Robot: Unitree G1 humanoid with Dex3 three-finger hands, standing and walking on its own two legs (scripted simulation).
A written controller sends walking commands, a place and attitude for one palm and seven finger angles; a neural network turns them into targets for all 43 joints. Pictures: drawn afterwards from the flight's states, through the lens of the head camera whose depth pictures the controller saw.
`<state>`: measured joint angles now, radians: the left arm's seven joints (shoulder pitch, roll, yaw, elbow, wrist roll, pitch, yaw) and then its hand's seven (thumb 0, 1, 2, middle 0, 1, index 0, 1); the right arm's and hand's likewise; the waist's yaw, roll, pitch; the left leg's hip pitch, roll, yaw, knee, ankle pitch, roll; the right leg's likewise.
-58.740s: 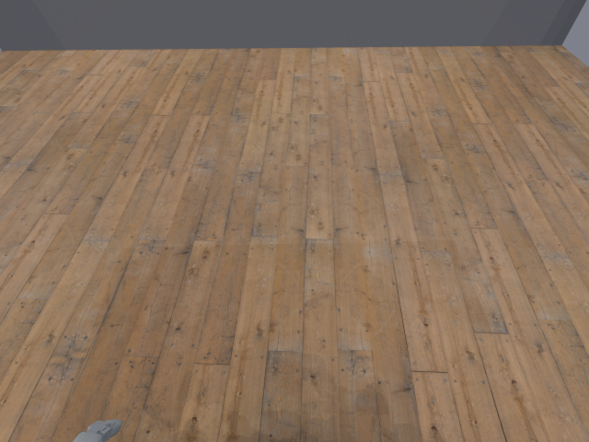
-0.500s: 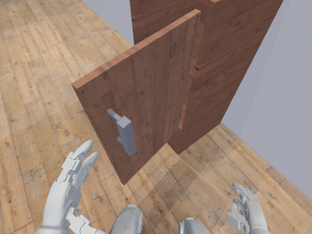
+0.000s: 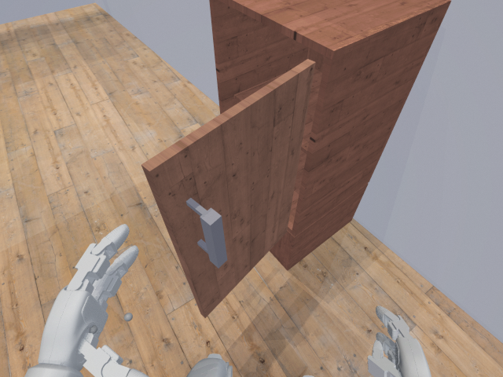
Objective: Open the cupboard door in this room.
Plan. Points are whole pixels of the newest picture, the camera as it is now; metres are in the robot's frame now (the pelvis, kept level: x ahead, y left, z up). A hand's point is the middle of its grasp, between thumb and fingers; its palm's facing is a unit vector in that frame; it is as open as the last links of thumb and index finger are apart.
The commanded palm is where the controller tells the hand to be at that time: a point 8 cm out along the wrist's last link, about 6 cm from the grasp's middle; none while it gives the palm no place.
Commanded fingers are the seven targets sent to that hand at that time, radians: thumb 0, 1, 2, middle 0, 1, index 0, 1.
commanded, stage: draw the hand back to the body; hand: left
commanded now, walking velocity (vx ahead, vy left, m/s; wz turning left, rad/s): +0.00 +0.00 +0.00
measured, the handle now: (206, 233) +0.35 +0.10 +0.03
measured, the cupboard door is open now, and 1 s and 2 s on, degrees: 100 100 100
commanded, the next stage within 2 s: step back with the hand held close in 1.20 s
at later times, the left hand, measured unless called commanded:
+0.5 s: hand (45, 270) +0.21 +0.25 +0.16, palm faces +0.31 -0.87 -0.40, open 13.0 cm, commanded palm +0.17 +0.29 +0.19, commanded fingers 0.00 0.38 0.68 -0.18 -0.30 -0.18 -0.30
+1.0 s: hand out of the picture +0.24 +0.27 +0.23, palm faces +0.43 -0.80 -0.41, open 7.7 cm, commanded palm +0.19 +0.31 +0.25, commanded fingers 0.00 0.90 0.90 -0.20 -0.30 -0.20 -0.30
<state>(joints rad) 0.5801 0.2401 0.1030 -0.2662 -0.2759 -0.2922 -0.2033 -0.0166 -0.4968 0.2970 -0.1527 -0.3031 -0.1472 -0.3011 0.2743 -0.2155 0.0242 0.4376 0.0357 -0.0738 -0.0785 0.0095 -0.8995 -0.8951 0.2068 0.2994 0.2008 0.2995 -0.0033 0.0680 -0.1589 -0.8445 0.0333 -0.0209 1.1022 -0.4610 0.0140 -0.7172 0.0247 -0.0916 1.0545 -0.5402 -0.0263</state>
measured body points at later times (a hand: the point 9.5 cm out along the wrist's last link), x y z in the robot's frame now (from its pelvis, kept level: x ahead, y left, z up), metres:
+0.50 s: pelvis +0.03 +0.02 +0.06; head +0.02 +0.00 +0.51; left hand +0.19 +0.29 +0.18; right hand +0.22 -0.20 -0.01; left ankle +0.05 +0.11 -0.66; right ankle -0.01 -0.11 -0.66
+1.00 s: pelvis +0.04 +0.01 +0.08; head +0.03 -0.02 +0.53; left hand +0.21 +0.31 +0.25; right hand +0.23 -0.22 -0.01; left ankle +0.05 +0.11 -0.66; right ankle -0.01 -0.11 -0.66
